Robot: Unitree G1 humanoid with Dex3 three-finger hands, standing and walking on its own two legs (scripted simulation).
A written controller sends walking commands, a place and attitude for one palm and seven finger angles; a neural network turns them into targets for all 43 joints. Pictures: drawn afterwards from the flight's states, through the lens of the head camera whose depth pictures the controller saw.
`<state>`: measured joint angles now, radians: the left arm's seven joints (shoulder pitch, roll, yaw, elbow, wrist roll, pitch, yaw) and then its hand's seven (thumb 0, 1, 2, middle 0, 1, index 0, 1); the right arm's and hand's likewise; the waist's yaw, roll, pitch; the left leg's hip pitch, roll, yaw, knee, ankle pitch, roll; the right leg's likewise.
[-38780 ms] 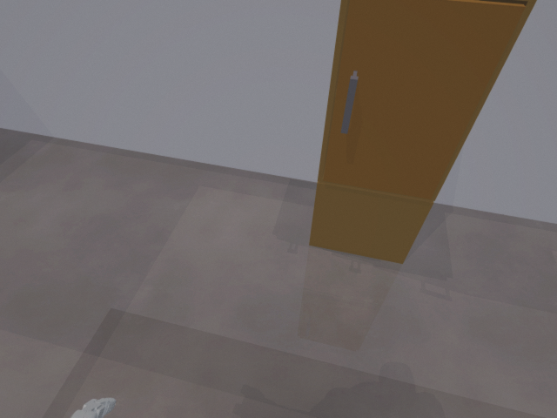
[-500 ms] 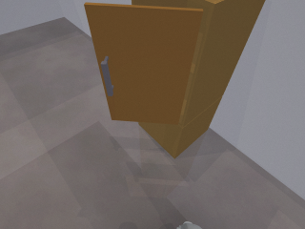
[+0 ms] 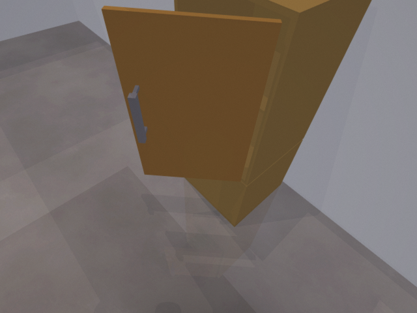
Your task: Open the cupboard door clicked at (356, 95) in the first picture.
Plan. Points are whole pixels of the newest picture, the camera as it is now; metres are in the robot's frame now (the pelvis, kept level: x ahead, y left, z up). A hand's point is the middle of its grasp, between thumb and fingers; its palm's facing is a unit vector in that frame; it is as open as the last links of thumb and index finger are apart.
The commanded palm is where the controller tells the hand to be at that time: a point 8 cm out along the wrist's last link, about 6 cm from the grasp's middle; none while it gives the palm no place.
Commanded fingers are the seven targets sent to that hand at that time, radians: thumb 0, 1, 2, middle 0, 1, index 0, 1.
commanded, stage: come to a stop and stand still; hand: left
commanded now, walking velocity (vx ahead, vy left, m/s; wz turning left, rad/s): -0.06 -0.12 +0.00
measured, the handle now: (139, 115) +0.60 +0.23 -0.01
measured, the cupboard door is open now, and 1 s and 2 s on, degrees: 44 44 44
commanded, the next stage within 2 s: look again from close up in 0.54 s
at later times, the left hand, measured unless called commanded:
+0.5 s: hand out of the picture +0.01 +0.16 -0.16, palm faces +0.00 -0.97 -0.23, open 7.3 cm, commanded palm none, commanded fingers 0.00 0.90 0.90 -0.20 -0.30 -0.20 -0.30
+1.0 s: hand out of the picture +0.02 +0.18 -0.17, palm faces -0.01 -0.98 -0.20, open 7.4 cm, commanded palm none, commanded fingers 0.00 0.90 0.90 -0.20 -0.30 -0.20 -0.30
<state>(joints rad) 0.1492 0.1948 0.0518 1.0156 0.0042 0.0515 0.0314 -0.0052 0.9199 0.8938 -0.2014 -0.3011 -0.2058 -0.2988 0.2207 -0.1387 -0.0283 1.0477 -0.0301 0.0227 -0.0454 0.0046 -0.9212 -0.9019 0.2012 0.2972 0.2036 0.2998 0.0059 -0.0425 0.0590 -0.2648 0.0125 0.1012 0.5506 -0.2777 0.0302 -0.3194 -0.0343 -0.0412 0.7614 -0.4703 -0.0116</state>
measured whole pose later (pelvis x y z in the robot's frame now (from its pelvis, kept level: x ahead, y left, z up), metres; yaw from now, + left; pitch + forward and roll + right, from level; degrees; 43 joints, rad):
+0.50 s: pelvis -0.03 -0.02 +0.00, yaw +0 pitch -1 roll +0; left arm 0.30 0.17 -0.01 0.97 0.01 0.00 0.04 0.01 0.91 0.89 -0.20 -0.30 -0.21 -0.30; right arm 0.26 -0.18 0.00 0.98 -0.02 0.02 0.00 0.00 -0.92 -0.90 0.20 0.30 0.20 0.30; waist -0.01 0.01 0.01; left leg -0.30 0.05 0.08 0.55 -0.24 0.00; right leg -0.22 0.02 -0.05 0.57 -0.33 -0.04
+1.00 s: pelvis +0.00 +0.00 +0.01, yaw -1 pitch +0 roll +0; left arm 0.27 0.18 -0.01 1.06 0.01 -0.01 0.03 0.00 0.90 0.89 -0.20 -0.30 -0.20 -0.30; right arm 0.24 -0.17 0.01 1.09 -0.01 -0.02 -0.03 0.01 -0.92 -0.90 0.20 0.30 0.20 0.30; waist 0.00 -0.02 0.01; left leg -0.24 0.02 0.11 0.49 -0.25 0.02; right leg -0.15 0.00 -0.02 0.48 -0.33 -0.01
